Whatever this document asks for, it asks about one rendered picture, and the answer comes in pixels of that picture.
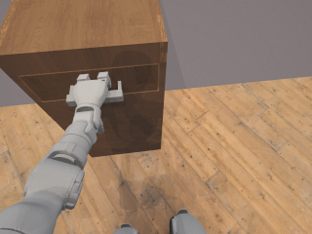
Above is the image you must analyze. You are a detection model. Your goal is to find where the robot left shin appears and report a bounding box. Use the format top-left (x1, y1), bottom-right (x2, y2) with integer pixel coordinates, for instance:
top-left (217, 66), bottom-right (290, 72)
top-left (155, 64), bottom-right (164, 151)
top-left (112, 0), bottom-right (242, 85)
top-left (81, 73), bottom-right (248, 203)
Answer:
top-left (120, 223), bottom-right (132, 228)

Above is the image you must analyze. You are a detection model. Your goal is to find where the robot shin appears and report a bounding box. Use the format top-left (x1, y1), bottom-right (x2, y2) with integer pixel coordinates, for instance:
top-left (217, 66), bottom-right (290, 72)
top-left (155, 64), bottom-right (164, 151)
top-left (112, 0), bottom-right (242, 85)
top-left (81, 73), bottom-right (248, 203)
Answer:
top-left (120, 223), bottom-right (132, 228)
top-left (175, 209), bottom-right (188, 216)

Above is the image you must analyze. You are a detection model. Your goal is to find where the cabinet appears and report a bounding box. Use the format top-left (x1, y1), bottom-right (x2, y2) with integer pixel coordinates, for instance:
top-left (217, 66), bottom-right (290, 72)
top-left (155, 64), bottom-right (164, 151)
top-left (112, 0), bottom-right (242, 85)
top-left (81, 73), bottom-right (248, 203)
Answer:
top-left (0, 0), bottom-right (168, 158)

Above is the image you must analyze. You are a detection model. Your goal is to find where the drawer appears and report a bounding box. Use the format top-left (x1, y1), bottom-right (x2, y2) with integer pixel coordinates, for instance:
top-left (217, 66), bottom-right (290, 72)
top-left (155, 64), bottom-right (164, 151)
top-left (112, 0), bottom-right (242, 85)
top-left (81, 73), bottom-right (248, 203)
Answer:
top-left (19, 63), bottom-right (158, 101)

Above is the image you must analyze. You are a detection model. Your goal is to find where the robot left forearm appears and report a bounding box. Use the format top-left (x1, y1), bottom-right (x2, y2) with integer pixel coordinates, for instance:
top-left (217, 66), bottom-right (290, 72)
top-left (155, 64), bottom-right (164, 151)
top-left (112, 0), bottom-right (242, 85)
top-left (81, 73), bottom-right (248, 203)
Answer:
top-left (23, 103), bottom-right (101, 198)

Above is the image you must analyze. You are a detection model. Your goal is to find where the handle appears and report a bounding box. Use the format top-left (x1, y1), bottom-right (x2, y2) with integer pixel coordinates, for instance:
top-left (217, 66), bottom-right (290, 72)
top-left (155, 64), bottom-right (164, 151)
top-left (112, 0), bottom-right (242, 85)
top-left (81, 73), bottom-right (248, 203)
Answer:
top-left (66, 81), bottom-right (124, 107)

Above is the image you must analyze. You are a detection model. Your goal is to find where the left robot hand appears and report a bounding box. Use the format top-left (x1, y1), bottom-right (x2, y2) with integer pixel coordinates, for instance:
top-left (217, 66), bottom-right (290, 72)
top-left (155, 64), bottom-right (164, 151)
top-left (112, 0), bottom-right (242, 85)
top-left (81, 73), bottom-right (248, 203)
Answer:
top-left (72, 71), bottom-right (112, 135)

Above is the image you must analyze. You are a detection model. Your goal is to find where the robot right shin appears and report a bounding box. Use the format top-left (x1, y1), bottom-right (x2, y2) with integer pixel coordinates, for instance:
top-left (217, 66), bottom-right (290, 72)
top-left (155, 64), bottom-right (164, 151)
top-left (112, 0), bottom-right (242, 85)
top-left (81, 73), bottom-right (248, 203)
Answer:
top-left (175, 209), bottom-right (188, 216)

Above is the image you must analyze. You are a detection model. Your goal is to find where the left robot upper arm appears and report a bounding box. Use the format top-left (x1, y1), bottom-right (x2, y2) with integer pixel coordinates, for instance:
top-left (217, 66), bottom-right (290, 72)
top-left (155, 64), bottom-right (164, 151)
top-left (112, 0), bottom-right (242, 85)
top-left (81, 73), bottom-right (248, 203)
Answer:
top-left (0, 158), bottom-right (85, 234)

